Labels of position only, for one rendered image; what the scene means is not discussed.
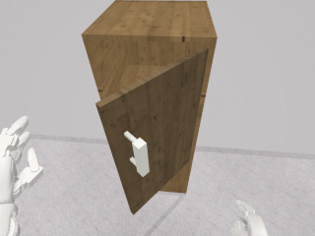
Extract cupboard door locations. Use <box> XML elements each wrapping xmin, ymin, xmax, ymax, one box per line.
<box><xmin>95</xmin><ymin>46</ymin><xmax>210</xmax><ymax>215</ymax></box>

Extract handle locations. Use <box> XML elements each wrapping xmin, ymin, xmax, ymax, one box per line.
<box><xmin>124</xmin><ymin>131</ymin><xmax>150</xmax><ymax>177</ymax></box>

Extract left robot forearm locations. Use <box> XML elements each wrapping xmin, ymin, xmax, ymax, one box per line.
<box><xmin>0</xmin><ymin>202</ymin><xmax>21</xmax><ymax>236</ymax></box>

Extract left robot hand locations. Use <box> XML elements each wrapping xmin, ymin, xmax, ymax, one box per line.
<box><xmin>0</xmin><ymin>115</ymin><xmax>43</xmax><ymax>203</ymax></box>

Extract right robot hand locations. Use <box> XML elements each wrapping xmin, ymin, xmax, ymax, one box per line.
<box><xmin>230</xmin><ymin>200</ymin><xmax>269</xmax><ymax>236</ymax></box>

